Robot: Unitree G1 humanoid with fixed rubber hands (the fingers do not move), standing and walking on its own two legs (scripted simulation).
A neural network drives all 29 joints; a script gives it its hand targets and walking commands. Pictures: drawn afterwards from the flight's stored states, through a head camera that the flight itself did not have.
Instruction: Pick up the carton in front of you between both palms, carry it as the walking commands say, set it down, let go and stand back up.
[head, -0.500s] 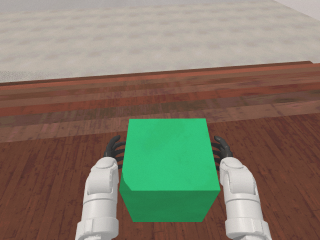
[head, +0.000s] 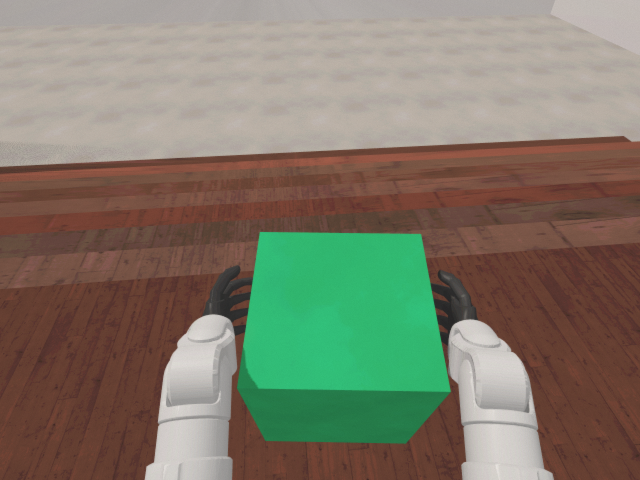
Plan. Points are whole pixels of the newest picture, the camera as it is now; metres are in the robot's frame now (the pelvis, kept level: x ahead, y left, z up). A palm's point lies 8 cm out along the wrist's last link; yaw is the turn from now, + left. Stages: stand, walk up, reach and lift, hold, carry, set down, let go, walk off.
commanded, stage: carry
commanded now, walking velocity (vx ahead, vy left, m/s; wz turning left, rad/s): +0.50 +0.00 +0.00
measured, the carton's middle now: (337, 344) +0.30 -0.01 +0.01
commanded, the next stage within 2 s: none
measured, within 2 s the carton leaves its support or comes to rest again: neither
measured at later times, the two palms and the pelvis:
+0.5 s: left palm (220, 237) +0.44 +0.17 +0.08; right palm (418, 229) +0.45 -0.13 +0.08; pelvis +0.22 +0.01 +0.00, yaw +0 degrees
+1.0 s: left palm (245, 129) +0.76 +0.17 +0.10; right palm (387, 130) +0.75 -0.13 +0.10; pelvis +0.54 +0.03 +0.00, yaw -2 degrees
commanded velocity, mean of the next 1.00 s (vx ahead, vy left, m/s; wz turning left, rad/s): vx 0.50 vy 0.00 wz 0.00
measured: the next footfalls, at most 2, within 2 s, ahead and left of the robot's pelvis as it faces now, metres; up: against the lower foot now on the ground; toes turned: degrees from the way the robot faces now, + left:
right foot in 0.26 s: +0.16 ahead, -0.10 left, +0.00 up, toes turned -11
left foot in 0.60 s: +0.44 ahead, +0.13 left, +0.00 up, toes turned +11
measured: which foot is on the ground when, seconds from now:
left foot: down 0.00-0.28, up 0.30-0.58, down 0.60-1.00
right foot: down 0.00-0.06, up 0.08-0.24, down 0.26-0.62, up 0.64-1.00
